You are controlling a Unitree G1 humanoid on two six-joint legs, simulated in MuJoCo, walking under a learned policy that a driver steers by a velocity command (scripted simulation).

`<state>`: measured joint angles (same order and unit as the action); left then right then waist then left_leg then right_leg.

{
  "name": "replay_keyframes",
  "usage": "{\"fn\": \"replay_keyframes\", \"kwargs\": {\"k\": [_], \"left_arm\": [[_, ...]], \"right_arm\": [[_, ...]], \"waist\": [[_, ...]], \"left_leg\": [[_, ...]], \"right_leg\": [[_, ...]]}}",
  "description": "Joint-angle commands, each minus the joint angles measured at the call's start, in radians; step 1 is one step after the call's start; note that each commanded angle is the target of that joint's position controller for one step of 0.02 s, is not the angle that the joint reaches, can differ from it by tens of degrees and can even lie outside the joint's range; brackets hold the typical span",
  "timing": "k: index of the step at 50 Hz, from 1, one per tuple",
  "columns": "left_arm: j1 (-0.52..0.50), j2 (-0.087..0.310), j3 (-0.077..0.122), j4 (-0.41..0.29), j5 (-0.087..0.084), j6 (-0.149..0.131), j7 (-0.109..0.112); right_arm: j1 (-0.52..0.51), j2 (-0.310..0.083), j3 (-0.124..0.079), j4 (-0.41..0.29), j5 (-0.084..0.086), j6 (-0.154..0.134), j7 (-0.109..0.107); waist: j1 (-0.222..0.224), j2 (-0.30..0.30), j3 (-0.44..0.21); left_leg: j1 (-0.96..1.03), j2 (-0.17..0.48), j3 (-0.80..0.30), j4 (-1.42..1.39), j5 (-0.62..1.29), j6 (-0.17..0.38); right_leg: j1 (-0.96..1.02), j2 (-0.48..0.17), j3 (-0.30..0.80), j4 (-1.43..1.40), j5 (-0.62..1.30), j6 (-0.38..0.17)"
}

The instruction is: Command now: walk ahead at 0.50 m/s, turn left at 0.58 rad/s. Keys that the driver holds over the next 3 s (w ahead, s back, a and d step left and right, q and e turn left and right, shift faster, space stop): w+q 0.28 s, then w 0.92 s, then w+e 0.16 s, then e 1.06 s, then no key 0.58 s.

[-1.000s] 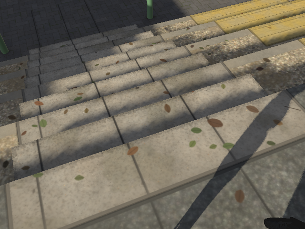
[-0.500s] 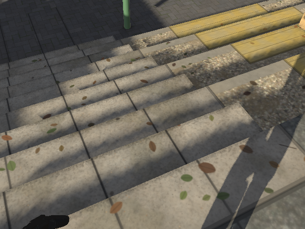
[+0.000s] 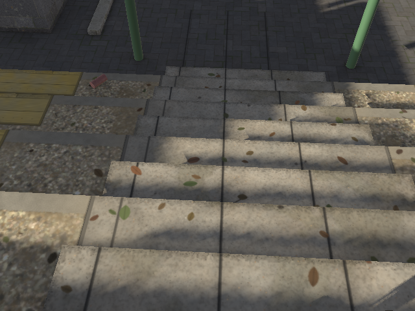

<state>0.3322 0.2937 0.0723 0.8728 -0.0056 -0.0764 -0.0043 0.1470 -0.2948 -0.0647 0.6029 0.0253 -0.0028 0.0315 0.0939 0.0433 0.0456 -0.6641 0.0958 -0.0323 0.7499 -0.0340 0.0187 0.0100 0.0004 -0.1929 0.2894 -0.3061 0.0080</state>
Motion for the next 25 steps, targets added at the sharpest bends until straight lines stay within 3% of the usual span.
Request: {"fn": "replay_keyframes", "kwargs": {"k": [1,3,4,5,6,7,8,9,10,11,12,14,15,18,19,21,22,25], "left_arm": [[-0.03,0.185,0.041,-0.046,-0.012,0.001,0.01],[-0.04,0.213,0.051,-0.045,-0.019,0.018,0.018],[-0.05,0.233,0.057,-0.048,-0.026,0.025,0.024],[-0.066,0.22,0.052,-0.049,-0.024,0.031,0.028],[-0.054,0.185,0.037,-0.063,-0.002,0.029,0.033],[0.053,0.047,-0.007,-0.122,0.04,0.005,0.013],[-0.024,0.127,0.002,-0.136,0.003,-0.028,0.0],[-0.109,0.185,0.019,-0.157,-0.035,-0.043,-0.005],[-0.131,0.172,0.015,-0.163,-0.027,-0.05,0.003],[-0.125,0.17,0.019,-0.148,0.0,-0.047,0.015],[-0.097,0.173,0.021,-0.142,0.011,-0.035,0.019],[-0.083,0.154,0.019,-0.139,0.014,-0.008,0.021],[-0.089,0.139,0.014,-0.136,0.013,0.001,0.023],[-0.169,0.064,-0.015,-0.152,0.033,0.004,0.013],[-0.128,0.077,-0.01,-0.12,0.032,-0.005,0.002],[-0.148,0.1,-0.001,-0.121,0.016,-0.01,-0.011],[-0.24,0.144,0.018,-0.164,-0.014,-0.013,-0.016],[-0.315,0.145,0.022,-0.205,-0.013,-0.032,-0.036]], "right_arm": [[-0.09,-0.04,-0.009,-0.111,0.003,-0.017,0.023],[-0.056,-0.065,-0.022,-0.115,-0.005,-0.014,0.026],[0.015,-0.09,-0.038,-0.103,-0.008,-0.011,0.021],[0.176,-0.131,-0.065,-0.059,-0.003,-0.014,0.014],[0.345,-0.216,-0.101,-0.021,0.006,-0.006,-0.006],[0.268,-0.324,-0.106,-0.046,0.016,-0.01,-0.015],[0.291,-0.246,-0.081,-0.079,0.007,-0.023,-0.004],[0.266,-0.18,-0.06,-0.063,-0.004,-0.034,0.002],[0.207,-0.172,-0.055,-0.064,-0.008,-0.041,0.002],[0.146,-0.15,-0.048,-0.071,-0.016,-0.042,-0.002],[0.116,-0.134,-0.041,-0.081,-0.03,-0.042,-0.006],[0.109,-0.122,-0.037,-0.077,-0.028,-0.048,-0.011],[0.117,-0.121,-0.037,-0.067,-0.025,-0.05,-0.015],[0.165,-0.139,-0.043,-0.023,-0.025,-0.04,-0.04],[0.188,-0.157,-0.047,-0.014,-0.042,-0.042,-0.045],[0.209,-0.132,-0.036,-0.002,-0.031,-0.046,-0.039],[0.297,-0.147,-0.04,0.037,-0.015,-0.054,-0.048],[0.351,-0.153,-0.043,0.068,-0.015,-0.06,-0.06]], "waist": [[-0.021,-0.102,0.044],[-0.055,-0.12,0.02],[-0.101,-0.133,-0.032],[-0.193,-0.115,-0.122],[-0.267,-0.005,-0.216],[-0.116,0.274,-0.293],[-0.188,0.182,-0.436],[-0.197,0.1,-0.284],[-0.156,0.023,-0.173],[-0.115,-0.012,-0.124],[-0.083,0.006,-0.12],[-0.064,0.009,-0.119],[-0.065,-0.002,-0.113],[-0.093,-0.002,-0.119],[-0.094,0.008,-0.16],[-0.102,0.009,-0.13],[-0.129,0.018,-0.07],[-0.148,0.027,-0.003]], "left_leg": [[0.01,-0.015,0.042,-0.075,-0.019,0.034],[0.082,-0.056,0.089,-0.107,-0.114,0.072],[0.189,-0.097,0.123,-0.117,-0.149,0.095],[0.426,-0.144,0.136,-0.137,-0.078,0.126],[0.706,-0.068,-0.027,-0.183,-0.059,0.184],[0.987,0.166,-0.556,-0.289,-0.2,0.356],[1.023,0.231,-0.796,-0.444,-0.413,0.4],[0.926,0.212,-0.67,-0.469,-0.379,0.338],[0.762,0.17,-0.544,-0.46,-0.243,0.303],[0.635,0.123,-0.437,-0.446,-0.085,0.274],[0.556,0.09,-0.373,-0.451,0.023,0.266],[0.488,0.068,-0.345,-0.473,0.071,0.276],[0.462,0.063,-0.321,-0.483,0.081,0.281],[0.426,0.024,-0.228,-0.463,0.194,0.263],[0.431,0.036,-0.223,-0.421,0.234,0.259],[0.448,0.047,-0.255,-0.393,0.177,0.253],[0.577,0.08,-0.353,-0.385,0.008,0.252],[0.727,0.127,-0.452,-0.345,-0.117,0.259]], "right_leg": [[-0.008,-0.283,0.082,-0.055,0.456,-0.145],[0.033,-0.291,0.05,0.039,0.691,-0.127],[0.039,-0.281,0.027,0.15,0.846,-0.114],[-0.037,-0.25,-0.008,0.348,0.911,-0.094],[-0.241,-0.195,-0.024,0.662,0.672,-0.048],[-0.657,0.007,0.069,1.018,-0.265,0.013],[-0.762,0.017,0.283,1.133,-0.293,0.0],[-0.833,-0.026,0.284,1.112,-0.199,-0.018],[-0.796,-0.064,0.277,1.017,-0.114,-0.024],[-0.724,-0.095,0.281,0.93,-0.057,-0.015],[-0.648,-0.116,0.293,0.877,-0.018,-0.01],[-0.595,-0.113,0.288,0.788,0.006,0.013],[-0.586,-0.109,0.279,0.739,0.03,0.025],[-0.557,-0.081,0.244,0.596,0.219,0.039],[-0.525,-0.077,0.245,0.649,0.362,0.027],[-0.591,-0.085,0.261,0.657,0.375,0.011],[-0.795,-0.11,0.334,0.637,0.363,-0.003],[-1.036,-0.127,0.386,0.548,0.347,-0.033]]}}
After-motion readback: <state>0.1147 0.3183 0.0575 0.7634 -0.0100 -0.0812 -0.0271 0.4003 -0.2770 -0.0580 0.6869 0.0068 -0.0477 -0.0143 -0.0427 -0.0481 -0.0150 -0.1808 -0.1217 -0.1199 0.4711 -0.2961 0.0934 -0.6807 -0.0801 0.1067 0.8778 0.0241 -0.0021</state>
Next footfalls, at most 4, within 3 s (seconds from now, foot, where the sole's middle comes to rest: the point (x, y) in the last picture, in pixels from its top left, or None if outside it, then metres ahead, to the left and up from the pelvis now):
0.12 left None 0.24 0.13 -0.77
0.78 right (248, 291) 0.59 -0.06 -0.92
1.36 left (172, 229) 0.88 0.27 -1.06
1.88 right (232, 218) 0.96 0.01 -1.06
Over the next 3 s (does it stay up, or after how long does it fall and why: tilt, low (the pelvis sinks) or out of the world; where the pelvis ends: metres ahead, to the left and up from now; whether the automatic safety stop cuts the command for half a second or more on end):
stays up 0.90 0.17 -0.29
